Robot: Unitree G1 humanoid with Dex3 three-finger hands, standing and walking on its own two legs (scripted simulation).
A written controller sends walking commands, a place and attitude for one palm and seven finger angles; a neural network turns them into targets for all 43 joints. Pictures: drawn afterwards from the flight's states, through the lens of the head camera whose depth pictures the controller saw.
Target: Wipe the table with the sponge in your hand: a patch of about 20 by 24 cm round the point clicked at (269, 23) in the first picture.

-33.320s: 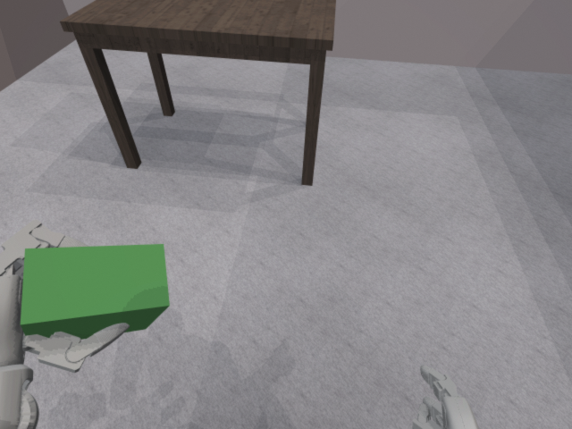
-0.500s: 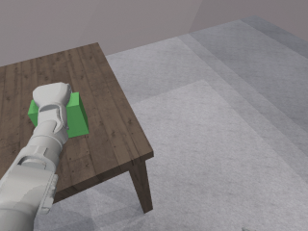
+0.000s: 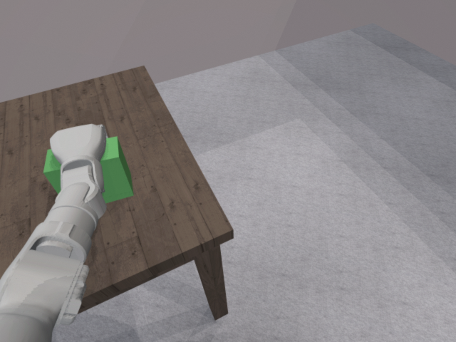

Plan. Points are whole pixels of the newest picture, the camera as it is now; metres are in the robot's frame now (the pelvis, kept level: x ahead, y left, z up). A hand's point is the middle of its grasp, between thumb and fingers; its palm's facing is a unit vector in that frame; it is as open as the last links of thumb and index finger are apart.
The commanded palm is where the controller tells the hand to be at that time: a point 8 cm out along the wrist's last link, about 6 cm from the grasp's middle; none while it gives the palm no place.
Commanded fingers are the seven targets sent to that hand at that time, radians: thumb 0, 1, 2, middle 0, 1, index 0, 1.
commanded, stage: wipe back along the third lane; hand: left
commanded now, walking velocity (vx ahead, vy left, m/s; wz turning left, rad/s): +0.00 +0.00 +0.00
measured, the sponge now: (96, 180) +0.41 +0.29 +0.03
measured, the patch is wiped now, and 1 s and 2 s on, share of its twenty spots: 1.00 1.00 1.00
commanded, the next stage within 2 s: slide back across to the middle lane in 1.68 s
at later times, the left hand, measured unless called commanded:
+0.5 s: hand (89, 178) +0.38 +0.28 +0.08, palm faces +0.04 +0.01 -1.00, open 10.2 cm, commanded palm +0.33 +0.26 +0.10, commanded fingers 0.00 0.10 1.30 -1.20 -1.60 -1.20 -1.60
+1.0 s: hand (94, 206) +0.32 +0.25 +0.08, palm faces +0.09 -0.03 -1.00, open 10.2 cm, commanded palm +0.27 +0.23 +0.10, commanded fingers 0.00 0.10 1.30 -1.20 -1.60 -1.20 -1.60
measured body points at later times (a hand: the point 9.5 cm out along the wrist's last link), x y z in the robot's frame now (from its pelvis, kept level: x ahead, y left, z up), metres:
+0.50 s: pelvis +0.04 +0.01 +0.00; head +0.05 -0.02 +0.45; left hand +0.38 +0.27 +0.13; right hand +0.26 -0.21 -0.10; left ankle -0.02 +0.11 -0.73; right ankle +0.00 -0.11 -0.73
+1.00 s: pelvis +0.03 +0.01 +0.00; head +0.02 -0.03 +0.45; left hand +0.31 +0.24 +0.13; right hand +0.24 -0.19 -0.10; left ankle -0.02 +0.11 -0.73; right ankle +0.00 -0.11 -0.73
